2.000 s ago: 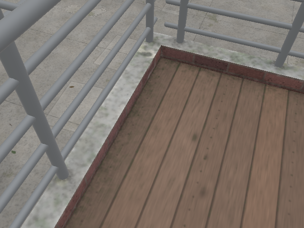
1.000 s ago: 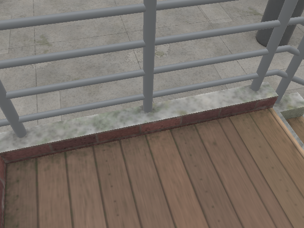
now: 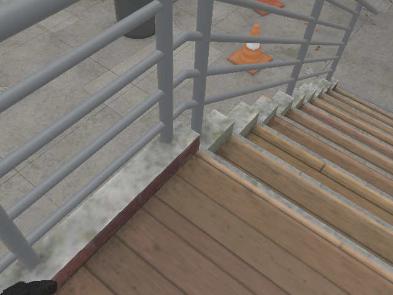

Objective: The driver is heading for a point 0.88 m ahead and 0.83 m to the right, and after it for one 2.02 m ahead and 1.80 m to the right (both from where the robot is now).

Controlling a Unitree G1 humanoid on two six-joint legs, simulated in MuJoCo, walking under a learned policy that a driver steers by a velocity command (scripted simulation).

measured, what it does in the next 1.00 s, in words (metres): walks ahead, turning right: right foot, then left foot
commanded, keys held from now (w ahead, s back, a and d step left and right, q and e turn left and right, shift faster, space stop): e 0.20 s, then no key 0.06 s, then w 0.44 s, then w+e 0.30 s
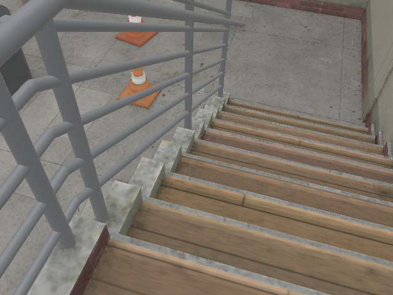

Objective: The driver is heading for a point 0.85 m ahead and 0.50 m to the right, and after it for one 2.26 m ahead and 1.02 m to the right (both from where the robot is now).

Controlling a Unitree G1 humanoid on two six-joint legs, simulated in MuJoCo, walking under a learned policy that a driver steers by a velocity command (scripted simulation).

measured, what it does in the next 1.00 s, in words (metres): walks ahead, turning right: right foot, then left foot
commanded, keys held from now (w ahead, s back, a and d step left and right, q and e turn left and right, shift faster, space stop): w+e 1.00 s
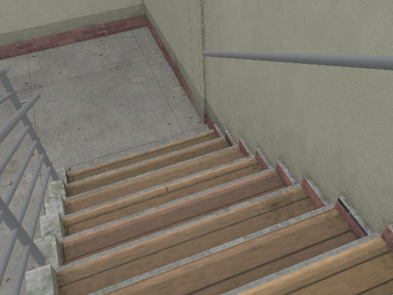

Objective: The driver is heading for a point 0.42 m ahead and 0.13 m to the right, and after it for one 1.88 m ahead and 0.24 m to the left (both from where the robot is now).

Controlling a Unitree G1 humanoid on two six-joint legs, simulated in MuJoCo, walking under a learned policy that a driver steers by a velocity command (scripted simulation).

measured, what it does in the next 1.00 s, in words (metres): goes down: left foot 0.16 m lower, then right foot 0.16 m lower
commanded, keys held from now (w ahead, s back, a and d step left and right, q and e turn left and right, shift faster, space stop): w+e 0.38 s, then w+q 0.62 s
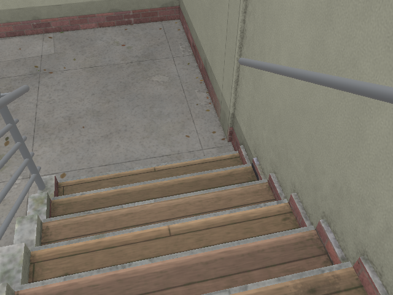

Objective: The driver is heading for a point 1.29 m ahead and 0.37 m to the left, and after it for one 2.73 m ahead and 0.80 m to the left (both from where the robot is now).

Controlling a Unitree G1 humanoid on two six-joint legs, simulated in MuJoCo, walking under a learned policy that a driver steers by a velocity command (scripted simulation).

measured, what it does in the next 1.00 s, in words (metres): goes down, turning left: left foot 0.16 m lower, then right foot 0.16 m lower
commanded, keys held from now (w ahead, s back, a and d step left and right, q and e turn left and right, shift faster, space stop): w+q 0.50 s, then w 0.18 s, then no key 0.32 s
